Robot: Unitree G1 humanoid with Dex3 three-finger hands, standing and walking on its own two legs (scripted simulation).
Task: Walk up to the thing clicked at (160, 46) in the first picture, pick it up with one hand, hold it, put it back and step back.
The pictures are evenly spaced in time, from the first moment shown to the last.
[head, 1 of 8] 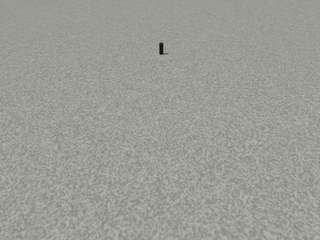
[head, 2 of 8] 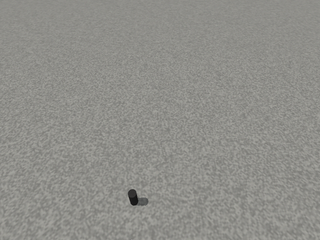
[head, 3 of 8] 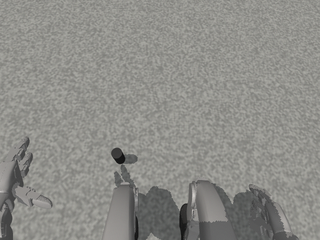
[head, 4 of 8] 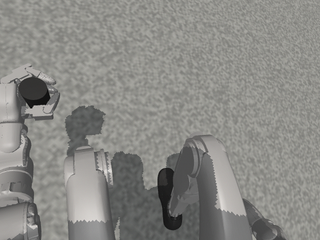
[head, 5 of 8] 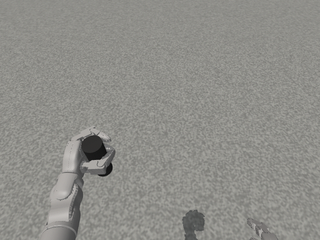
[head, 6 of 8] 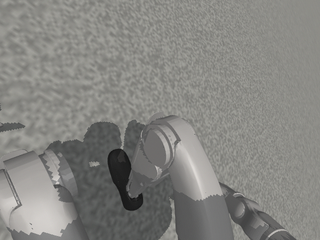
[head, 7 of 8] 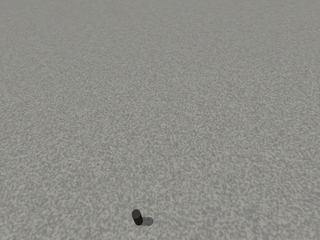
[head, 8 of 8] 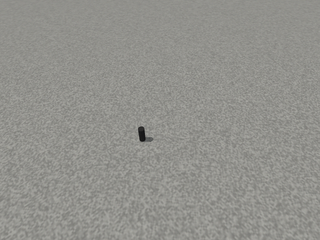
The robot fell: no
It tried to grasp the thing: yes
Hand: left
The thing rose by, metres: 0.70
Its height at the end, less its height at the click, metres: +0.00
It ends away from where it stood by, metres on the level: 0.01
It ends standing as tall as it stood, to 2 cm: yes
